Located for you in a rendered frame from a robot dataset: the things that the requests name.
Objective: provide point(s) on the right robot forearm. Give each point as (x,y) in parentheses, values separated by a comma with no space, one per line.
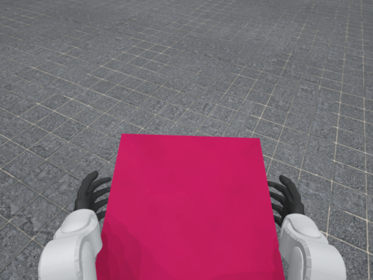
(307,251)

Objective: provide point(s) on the robot left hand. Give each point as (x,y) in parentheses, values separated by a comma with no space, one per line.
(87,196)

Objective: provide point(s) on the robot right hand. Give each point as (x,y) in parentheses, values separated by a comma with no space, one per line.
(291,201)

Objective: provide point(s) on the left robot forearm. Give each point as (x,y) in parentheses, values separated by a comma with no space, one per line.
(71,254)

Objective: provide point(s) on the carton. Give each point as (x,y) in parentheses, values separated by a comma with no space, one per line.
(189,208)

